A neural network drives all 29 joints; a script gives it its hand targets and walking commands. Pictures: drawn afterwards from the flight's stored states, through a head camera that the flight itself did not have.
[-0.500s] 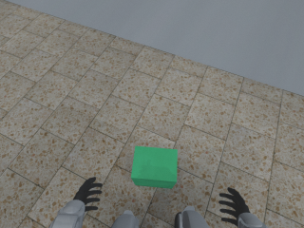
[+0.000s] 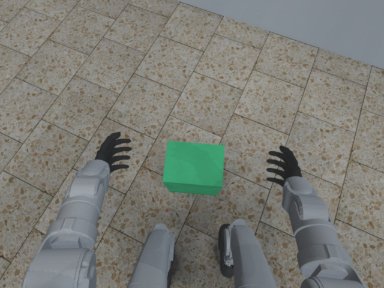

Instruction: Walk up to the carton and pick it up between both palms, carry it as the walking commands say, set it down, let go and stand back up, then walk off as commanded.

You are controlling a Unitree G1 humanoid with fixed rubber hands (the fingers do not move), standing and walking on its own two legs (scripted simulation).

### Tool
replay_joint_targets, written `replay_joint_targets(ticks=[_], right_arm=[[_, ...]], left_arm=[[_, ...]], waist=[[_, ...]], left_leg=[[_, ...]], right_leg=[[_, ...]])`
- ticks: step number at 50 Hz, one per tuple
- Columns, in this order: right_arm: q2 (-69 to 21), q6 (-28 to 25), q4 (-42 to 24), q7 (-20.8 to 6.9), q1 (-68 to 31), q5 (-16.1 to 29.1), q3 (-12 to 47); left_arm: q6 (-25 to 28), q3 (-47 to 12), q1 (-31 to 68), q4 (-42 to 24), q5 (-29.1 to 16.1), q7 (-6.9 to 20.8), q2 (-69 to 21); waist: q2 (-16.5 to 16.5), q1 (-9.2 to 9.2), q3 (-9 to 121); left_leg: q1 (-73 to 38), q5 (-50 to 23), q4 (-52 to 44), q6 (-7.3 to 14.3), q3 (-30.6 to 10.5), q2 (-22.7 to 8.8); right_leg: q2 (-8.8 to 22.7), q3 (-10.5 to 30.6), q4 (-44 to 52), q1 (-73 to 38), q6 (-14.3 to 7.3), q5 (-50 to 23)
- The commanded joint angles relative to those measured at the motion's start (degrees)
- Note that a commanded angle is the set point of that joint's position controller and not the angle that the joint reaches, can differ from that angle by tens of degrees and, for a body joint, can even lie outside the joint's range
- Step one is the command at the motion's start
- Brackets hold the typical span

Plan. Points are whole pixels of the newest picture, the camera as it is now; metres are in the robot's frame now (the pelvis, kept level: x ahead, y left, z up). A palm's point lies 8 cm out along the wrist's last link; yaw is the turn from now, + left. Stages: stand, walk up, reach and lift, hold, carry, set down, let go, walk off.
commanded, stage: reach and lift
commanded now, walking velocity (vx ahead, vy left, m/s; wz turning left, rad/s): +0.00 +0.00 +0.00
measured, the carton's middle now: (194, 170) +0.46 +0.02 -0.55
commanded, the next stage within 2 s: none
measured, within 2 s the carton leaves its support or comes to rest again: neither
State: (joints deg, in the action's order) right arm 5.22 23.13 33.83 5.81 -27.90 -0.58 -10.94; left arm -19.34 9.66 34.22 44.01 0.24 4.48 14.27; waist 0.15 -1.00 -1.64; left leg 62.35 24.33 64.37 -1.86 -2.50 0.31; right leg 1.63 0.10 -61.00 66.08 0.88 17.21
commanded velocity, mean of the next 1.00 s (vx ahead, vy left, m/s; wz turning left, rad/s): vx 0.00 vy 0.00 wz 0.00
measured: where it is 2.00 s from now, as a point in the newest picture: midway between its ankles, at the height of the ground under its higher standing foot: (196, 265)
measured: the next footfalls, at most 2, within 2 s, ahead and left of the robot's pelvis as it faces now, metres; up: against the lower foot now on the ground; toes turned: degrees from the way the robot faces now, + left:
none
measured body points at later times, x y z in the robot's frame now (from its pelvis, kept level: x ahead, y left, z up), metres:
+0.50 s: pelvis +0.02 +0.00 -0.03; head +0.29 +0.00 +0.32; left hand +0.51 +0.21 -0.13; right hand +0.48 -0.19 -0.14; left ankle +0.06 +0.14 -0.64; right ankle +0.11 -0.13 -0.64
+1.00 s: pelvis -0.01 +0.01 -0.13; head +0.31 +0.02 +0.19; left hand +0.51 +0.21 -0.26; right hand +0.47 -0.20 -0.26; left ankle +0.06 +0.14 -0.64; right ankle +0.10 -0.13 -0.64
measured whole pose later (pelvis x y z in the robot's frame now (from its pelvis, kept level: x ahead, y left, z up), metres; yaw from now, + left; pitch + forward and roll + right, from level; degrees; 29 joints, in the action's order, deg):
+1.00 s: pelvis -0.01 +0.01 -0.13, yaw +0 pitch +49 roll -1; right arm 9.3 5.3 43.1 5.5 -53.7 0.6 -17.8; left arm -4.4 12.4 60.8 52.1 -1.4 0.3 17.9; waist -0.1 -2.2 5.8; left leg 109.4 30.6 91.4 -2.3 -4.1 2.7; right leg 0.0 2.1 -86.4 112.5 2.8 22.7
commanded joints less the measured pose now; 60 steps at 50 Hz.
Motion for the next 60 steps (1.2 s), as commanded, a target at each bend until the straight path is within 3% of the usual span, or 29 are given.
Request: replay_joint_targets(ticks=[1, 17, 23, 27, 31, 37, 42, 51, 60], right_arm=[[3.27, -3.21, -3.67, 1.03, -12.08, 0.27, -1.15], [4.27, -15.37, 1.66, 1.79, -30.02, -0.02, -3.79], [4.40, -17.64, 3.21, 1.12, -28.11, -2.19, -6.19], [4.10, -18.83, 2.03, -0.03, -26.55, -3.22, -7.27], [4.38, -19.63, 0.83, -1.06, -28.11, -3.47, -8.09], [5.67, -19.90, 4.84, -1.61, -31.01, -3.02, -9.48], [7.71, -19.66, 6.12, -1.28, -33.22, -1.60, -9.18], [10.70, -18.33, 1.92, 0.26, -36.19, 2.65, -6.11], [12.15, -18.64, 5.51, 0.99, -40.17, 4.86, -5.08]], left_arm=[[3.36, 2.65, 14.08, -2.40, 0.43, 0.14, 8.13], [14.58, 5.19, 31.58, 4.61, -1.05, -0.05, 11.30], [16.49, 6.70, 30.57, 4.94, -0.23, -0.26, 10.18], [17.31, 8.16, 29.04, 3.47, 1.28, -0.32, 9.19], [17.70, 8.54, 30.14, 2.20, 1.79, -0.51, 8.37], [17.29, 6.96, 33.61, 4.76, 1.42, -1.45, 6.80], [16.77, 5.69, 36.49, 4.88, 0.53, -2.89, 8.46], [15.51, 2.16, 39.84, 0.74, -2.91, -4.92, 11.63], [15.44, 0.25, 43.34, 3.08, -5.01, -5.56, 12.27]], waist=[[-1.36, 0.21, 35.03], [-1.82, 0.37, 55.20], [-2.15, -0.28, 61.45], [-2.10, -0.01, 61.89], [-1.91, 0.02, 60.24], [-2.70, -1.29, 55.78], [-3.41, -1.27, 58.43], [-3.62, -0.87, 67.20], [-3.20, -1.42, 63.28]], left_leg=[[-1.87, -0.80, -10.18, 1.16, 4.67, 3.22], [5.76, -14.37, -4.66, -0.47, 5.50, 4.40], [7.54, -23.27, -3.41, -1.00, 4.95, 4.52], [9.15, -26.35, -2.76, -1.13, 4.15, 4.63], [11.88, -24.60, -1.58, -1.07, 3.63, 4.55], [17.26, -16.94, 3.40, -1.27, 3.57, 4.57], [19.96, -12.55, 10.11, -1.40, 4.42, 4.88], [24.23, -10.11, 20.46, -1.42, 5.88, 4.90], [32.77, -5.37, 27.64, -1.01, 6.15, 4.31]], right_leg=[[-3.60, -2.79, 5.12, -24.53, 2.27, -0.69], [-5.26, -2.10, -1.36, -18.89, 2.68, -15.18], [-5.48, -1.61, -2.62, -20.56, 2.63, -25.64], [-5.34, -1.16, -3.30, -18.65, 2.53, -28.67], [-5.19, -1.25, -4.47, -13.90, 2.51, -26.20], [-5.55, -2.88, -9.38, -1.73, 2.23, -16.88], [-5.89, -4.20, -15.96, 4.31, 2.36, -11.48], [-5.75, -5.55, -26.10, 7.40, 2.84, -10.22], [-4.85, -5.75, -33.73, 14.78, 3.05, -7.05]])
